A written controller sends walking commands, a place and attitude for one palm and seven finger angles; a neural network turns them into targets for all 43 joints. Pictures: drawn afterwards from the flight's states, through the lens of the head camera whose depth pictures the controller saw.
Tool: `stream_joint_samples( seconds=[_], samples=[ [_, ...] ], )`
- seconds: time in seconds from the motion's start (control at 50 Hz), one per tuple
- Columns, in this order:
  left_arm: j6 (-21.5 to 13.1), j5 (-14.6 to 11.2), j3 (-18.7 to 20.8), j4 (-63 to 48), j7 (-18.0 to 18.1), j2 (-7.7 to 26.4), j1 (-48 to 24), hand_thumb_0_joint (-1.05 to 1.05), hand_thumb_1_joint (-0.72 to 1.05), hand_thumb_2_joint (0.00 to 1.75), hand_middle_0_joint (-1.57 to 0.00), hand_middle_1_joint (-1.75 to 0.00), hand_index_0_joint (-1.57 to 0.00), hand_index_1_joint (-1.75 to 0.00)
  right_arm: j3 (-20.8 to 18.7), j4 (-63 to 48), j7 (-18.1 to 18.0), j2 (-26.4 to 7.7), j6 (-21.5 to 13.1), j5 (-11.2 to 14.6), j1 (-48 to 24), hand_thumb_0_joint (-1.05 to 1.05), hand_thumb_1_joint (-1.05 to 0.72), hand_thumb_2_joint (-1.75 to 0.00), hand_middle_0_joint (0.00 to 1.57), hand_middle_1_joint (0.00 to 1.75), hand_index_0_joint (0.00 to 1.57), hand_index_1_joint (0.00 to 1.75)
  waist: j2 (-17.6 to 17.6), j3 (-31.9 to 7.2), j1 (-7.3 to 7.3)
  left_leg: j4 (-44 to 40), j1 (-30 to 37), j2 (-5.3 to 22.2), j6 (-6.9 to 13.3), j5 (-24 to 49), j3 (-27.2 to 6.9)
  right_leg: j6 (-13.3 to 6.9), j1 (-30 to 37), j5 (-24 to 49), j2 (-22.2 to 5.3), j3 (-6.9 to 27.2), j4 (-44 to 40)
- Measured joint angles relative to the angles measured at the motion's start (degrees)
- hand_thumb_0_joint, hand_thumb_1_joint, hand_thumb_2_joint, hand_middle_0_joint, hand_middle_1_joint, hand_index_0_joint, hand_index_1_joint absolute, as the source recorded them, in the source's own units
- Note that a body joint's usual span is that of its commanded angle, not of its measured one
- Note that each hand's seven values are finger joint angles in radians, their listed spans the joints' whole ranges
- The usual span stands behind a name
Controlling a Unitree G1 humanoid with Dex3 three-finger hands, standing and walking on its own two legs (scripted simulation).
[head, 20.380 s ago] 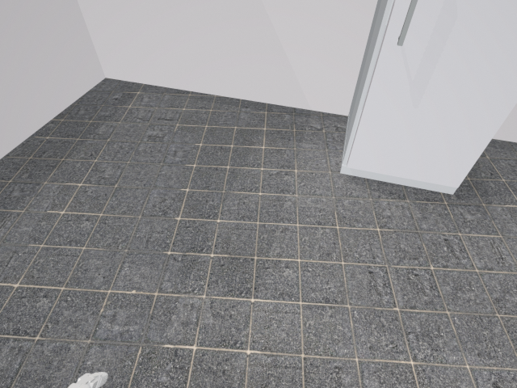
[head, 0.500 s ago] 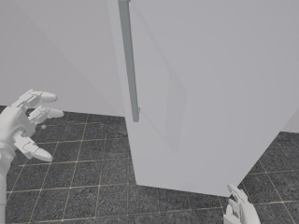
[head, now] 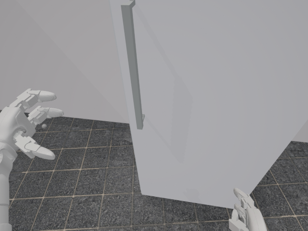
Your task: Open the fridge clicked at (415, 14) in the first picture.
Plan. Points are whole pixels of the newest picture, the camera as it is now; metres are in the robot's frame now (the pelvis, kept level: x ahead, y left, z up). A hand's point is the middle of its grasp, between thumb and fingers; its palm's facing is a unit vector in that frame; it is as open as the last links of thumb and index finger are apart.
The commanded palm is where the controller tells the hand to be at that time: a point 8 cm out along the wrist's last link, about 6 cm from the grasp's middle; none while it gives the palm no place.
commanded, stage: move the hooked fingers beside the handle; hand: left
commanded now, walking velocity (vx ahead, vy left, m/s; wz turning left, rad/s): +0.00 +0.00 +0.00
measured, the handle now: (136, 77) +0.47 +0.10 +0.20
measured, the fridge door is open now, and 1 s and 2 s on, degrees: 0 0 0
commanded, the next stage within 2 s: none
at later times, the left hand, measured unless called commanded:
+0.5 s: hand (78, 115) +0.32 +0.22 +0.17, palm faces -0.05 -1.00 -0.06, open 14.0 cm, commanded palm +0.30 +0.27 +0.18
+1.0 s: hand (93, 106) +0.36 +0.19 +0.18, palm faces -0.04 -1.00 -0.04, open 14.0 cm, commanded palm +0.34 +0.23 +0.17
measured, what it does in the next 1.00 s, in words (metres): stands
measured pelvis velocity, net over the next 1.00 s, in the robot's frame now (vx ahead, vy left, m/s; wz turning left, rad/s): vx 0.01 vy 0.00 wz -0.01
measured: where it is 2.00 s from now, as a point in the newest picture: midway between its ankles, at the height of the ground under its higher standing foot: outside the picture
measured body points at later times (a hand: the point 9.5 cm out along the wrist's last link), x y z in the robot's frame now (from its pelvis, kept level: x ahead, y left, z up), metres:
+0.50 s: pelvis +0.00 +0.00 +0.00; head -0.01 -0.02 +0.45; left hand +0.32 +0.27 +0.18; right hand +0.18 -0.23 -0.08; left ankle +0.02 +0.11 -0.73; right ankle -0.03 -0.10 -0.73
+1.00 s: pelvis +0.01 +0.00 +0.00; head -0.01 -0.02 +0.45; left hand +0.36 +0.25 +0.18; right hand +0.17 -0.24 -0.08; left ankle +0.02 +0.11 -0.73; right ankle -0.03 -0.10 -0.73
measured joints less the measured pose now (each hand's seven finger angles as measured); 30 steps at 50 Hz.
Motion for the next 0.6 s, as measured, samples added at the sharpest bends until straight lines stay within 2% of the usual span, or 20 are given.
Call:
stream_joint_samples(
  seconds=[0.08, 0.14, 0.24, 0.4, 0.52, 0.6],
  samples=[
    [1.39, 1.14, -3.10, -0.49, 0.92, -1.19, -0.98, -0.01, -0.50, 0.30, -0.30, -1.20, -0.30, -1.20, -0.17, -0.18, -0.08, -0.43, 0.14, 0.06, -0.29, 0.01, -0.90, -0.90, 0.20, 0.30, 0.21, 0.30, 0.43, 0.59, -0.11, -0.10, -0.36, -0.38, 0.21, 0.31, -0.14, 0.16, -0.42, 0.00, -0.37, -0.19, 0.24],
    [0.74, 1.12, -4.86, -3.00, 1.62, -2.84, -0.54, -0.01, -0.50, 0.30, -0.30, -1.20, -0.30, -1.20, -0.16, -0.07, -0.04, -0.21, 0.12, -0.21, -0.60, 0.01, -0.90, -0.90, 0.20, 0.30, 0.21, 0.30, 0.34, 0.80, -0.36, -0.44, -0.32, -0.52, 0.32, 0.50, 0.12, 0.25, -0.66, 0.03, -0.55, 0.06, 0.36],
    [-0.22, 1.03, -5.05, -3.36, 3.63, -3.87, -1.70, -0.01, -0.50, 0.30, -0.30, -1.20, -0.30, -1.20, 0.19, 0.49, 0.15, 0.87, 0.53, -0.45, -0.64, 0.01, -0.90, -0.90, 0.20, 0.30, 0.21, 0.30, -0.56, 0.15, -0.78, -0.85, 0.05, -0.41, 0.22, 0.45, 0.59, 0.20, -0.65, -0.08, -0.50, 0.55, 0.40],
    [2.66, 3.28, -6.48, 1.59, 6.51, -3.52, -6.00, -0.01, -0.50, 0.30, -0.30, -1.20, -0.30, -1.20, -0.02, 0.27, 0.10, 0.39, 1.87, -0.10, -0.29, 0.01, -0.90, -0.90, 0.20, 0.30, 0.21, 0.30, -0.17, 0.72, -1.21, -0.86, -0.30, -0.44, 0.29, 0.57, 0.52, 0.24, -0.91, 0.08, -0.52, 0.47, 0.24],
    [0.59, 3.23, -8.88, 1.14, 7.15, -5.72, -7.63, -0.01, -0.50, 0.30, -0.30, -1.20, -0.30, -1.20, -0.25, 1.07, -0.09, 0.27, 2.19, -0.32, -0.12, 0.01, -0.90, -0.90, 0.20, 0.30, 0.21, 0.30, -0.43, 0.85, -1.33, -1.02, -0.25, -0.60, 0.39, 0.51, 0.67, 0.33, -1.00, -0.08, -0.70, 0.61, 0.34],
    [0.61, 3.83, -9.58, 2.15, 8.79, -6.45, -9.36, -0.01, -0.50, 0.30, -0.30, -1.20, -0.30, -1.20, -0.24, 1.32, 0.22, 0.60, 2.63, -0.45, -0.25, 0.01, -0.90, -0.90, 0.20, 0.30, 0.21, 0.30, -0.75, 0.57, -1.72, -1.27, -0.06, -0.56, 0.36, 0.43, 0.97, 0.30, -1.04, -0.19, -0.69, 0.92, 0.35]
  ],
)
